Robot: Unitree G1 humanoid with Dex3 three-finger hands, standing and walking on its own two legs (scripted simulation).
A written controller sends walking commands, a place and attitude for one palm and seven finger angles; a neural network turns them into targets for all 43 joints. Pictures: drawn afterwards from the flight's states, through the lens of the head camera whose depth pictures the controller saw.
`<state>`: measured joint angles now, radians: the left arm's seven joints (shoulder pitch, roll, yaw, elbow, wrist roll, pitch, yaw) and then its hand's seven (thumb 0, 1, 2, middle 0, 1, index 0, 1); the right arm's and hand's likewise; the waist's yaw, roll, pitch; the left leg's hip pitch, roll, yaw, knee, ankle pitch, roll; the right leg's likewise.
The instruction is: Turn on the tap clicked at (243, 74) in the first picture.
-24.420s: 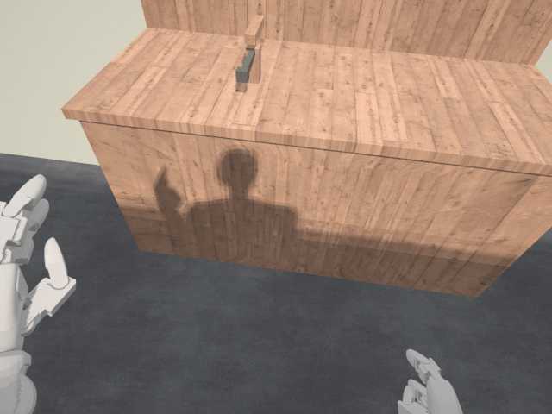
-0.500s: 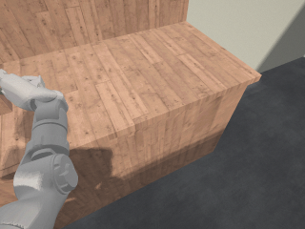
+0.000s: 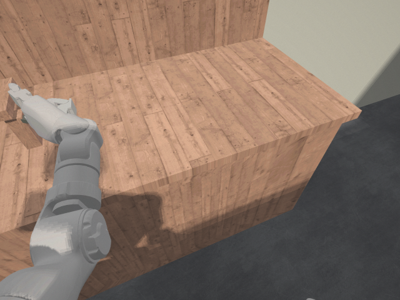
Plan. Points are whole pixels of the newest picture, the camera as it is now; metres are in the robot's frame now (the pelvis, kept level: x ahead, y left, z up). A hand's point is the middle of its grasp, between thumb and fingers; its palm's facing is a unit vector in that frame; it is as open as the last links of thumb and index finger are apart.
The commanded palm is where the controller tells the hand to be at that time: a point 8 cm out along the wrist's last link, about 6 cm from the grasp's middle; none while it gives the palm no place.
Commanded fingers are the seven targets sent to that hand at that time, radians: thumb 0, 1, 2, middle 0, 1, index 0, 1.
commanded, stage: lift the hand up off the lever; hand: left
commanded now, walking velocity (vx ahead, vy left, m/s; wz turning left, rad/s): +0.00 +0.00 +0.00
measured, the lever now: (72, 124) +0.48 +0.31 +0.09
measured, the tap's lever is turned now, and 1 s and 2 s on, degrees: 57 57 57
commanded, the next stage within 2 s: draw the hand back beside the body in 0.58 s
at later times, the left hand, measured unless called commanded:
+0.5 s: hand (65, 102) +0.44 +0.27 +0.19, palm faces +0.86 -0.51 -0.07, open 7.8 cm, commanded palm +0.38 +0.28 +0.18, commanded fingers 0.00 0.90 0.90 -0.15 -0.15 -0.15 -0.15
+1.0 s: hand (78, 133) +0.38 +0.23 +0.17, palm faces +0.39 -0.91 -0.15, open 7.8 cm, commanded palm +0.33 +0.27 +0.18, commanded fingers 0.00 0.90 0.90 -0.17 -0.20 -0.17 -0.20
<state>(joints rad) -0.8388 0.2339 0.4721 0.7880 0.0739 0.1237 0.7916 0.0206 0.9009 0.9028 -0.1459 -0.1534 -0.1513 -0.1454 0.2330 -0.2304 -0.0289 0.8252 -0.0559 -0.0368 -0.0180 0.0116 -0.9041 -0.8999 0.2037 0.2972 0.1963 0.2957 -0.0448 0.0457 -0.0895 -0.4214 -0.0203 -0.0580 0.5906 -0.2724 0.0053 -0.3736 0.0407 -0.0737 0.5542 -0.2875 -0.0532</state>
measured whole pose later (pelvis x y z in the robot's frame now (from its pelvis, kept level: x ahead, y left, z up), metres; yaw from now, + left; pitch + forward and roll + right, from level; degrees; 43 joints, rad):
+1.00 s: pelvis +0.00 +0.00 +0.01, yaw -5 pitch -2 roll +0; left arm -0.28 0.35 0.33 0.34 -0.10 0.11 0.16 0.02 0.89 0.90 -0.16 -0.18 -0.17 -0.17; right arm 0.23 -0.23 0.02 0.70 0.03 0.00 -0.08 0.01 -0.90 -0.90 0.20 0.30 0.20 0.30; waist -0.03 0.05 -0.04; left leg -0.16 0.01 0.02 0.44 -0.24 0.00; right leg -0.15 0.06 0.01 0.44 -0.24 -0.05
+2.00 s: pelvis -0.02 +0.01 +0.02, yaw -2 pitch -8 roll -1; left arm 0.43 0.32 0.25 -0.38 -0.07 -0.15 0.11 0.02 0.89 0.90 -0.20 -0.30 -0.21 -0.30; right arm 0.17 -0.21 0.01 0.67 -0.01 -0.14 -0.05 0.02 -0.90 -0.90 0.20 0.30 0.20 0.30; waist 0.06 0.06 0.05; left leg -0.05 -0.01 -0.02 0.36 -0.17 0.01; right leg -0.01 0.05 -0.03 0.31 -0.16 -0.04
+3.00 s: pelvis -0.09 +0.04 +0.00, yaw +1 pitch -1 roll -2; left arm 0.43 0.38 0.34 -0.52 0.00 -0.17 0.17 0.02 0.89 0.90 -0.21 -0.31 -0.21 -0.30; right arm 0.21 -0.21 0.00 0.56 -0.01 -0.06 -0.09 0.02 -0.90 -0.90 0.21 0.30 0.20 0.30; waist 0.00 0.00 0.05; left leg -0.41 -0.05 -0.03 0.55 -0.12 0.06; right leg -0.31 0.05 0.02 0.56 -0.22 0.01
